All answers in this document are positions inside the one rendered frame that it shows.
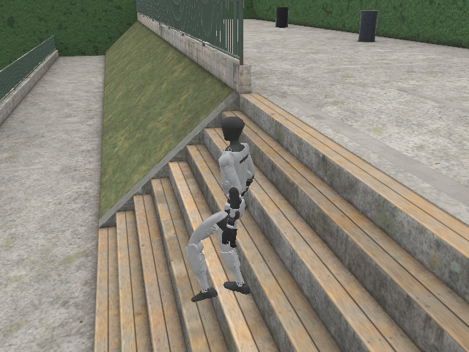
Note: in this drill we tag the right robot forearm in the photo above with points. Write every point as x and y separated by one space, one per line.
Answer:
248 182

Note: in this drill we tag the left robot forearm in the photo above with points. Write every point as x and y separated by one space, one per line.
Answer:
234 213

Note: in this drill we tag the robot right thigh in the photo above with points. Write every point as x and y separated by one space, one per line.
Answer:
224 247

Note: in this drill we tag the humanoid robot torso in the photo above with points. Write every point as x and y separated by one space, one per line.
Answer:
241 168

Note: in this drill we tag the robot left upper arm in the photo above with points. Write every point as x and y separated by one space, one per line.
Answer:
226 162

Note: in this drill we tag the robot right upper arm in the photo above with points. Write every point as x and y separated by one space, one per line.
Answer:
251 169

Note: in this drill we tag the robot left hand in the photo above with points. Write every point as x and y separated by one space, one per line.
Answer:
229 235

